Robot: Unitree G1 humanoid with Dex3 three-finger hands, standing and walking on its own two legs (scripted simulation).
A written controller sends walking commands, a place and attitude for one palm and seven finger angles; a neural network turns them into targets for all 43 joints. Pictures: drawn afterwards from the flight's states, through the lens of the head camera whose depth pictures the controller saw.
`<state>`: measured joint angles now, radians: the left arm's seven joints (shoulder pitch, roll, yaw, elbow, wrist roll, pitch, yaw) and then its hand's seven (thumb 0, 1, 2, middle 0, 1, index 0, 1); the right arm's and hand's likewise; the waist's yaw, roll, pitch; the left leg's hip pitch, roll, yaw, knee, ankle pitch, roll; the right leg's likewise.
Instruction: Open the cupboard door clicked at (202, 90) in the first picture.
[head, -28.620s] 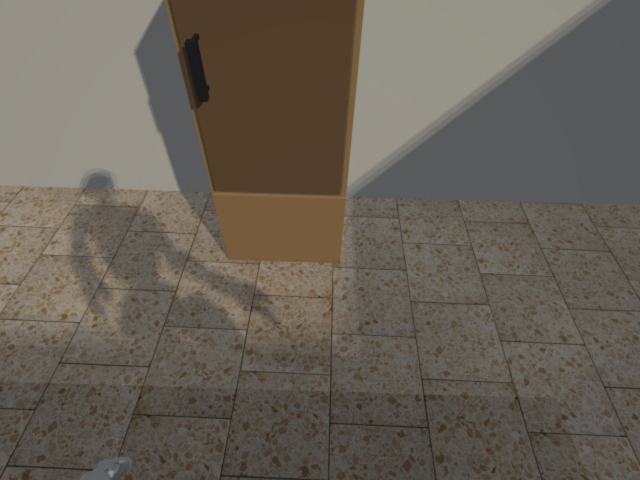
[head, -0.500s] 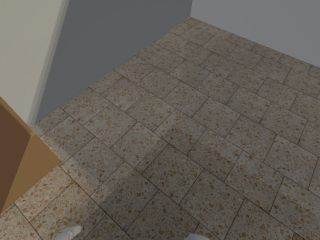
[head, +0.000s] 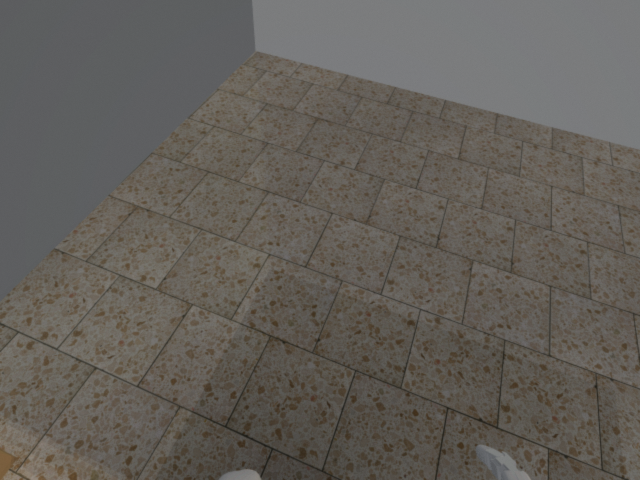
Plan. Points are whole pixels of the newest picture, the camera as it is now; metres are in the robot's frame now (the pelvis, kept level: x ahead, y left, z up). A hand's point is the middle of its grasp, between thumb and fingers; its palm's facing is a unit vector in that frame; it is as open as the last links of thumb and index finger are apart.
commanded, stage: walk to a spot facing it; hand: left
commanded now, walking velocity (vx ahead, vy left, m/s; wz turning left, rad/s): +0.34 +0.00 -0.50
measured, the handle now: out of the picture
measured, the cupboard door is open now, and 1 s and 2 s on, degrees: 41 41 41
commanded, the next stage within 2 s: turn to face it in 0.72 s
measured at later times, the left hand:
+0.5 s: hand (281, 330) +0.36 +0.09 -0.14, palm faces -0.25 -0.94 -0.22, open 7.4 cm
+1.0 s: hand (303, 248) +0.54 +0.07 -0.16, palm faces -0.25 -0.96 -0.17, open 7.4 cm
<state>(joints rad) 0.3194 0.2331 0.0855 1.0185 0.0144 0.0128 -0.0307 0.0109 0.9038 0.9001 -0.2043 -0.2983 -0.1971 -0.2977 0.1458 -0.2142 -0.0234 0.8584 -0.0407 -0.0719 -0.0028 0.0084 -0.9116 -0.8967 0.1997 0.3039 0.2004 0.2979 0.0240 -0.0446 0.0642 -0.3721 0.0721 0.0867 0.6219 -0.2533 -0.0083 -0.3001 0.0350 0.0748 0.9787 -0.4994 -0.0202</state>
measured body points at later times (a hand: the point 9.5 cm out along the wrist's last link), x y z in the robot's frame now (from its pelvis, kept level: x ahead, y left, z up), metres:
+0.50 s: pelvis +0.21 -0.07 +0.01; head +0.25 -0.09 +0.46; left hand +0.37 +0.14 -0.13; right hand +0.15 -0.31 -0.14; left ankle +0.22 +0.09 -0.65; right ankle +0.21 -0.15 -0.72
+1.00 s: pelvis +0.43 -0.09 +0.02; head +0.47 -0.09 +0.47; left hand +0.55 +0.12 -0.14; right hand +0.38 -0.32 -0.13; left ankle +0.45 +0.02 -0.72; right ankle +0.41 -0.23 -0.68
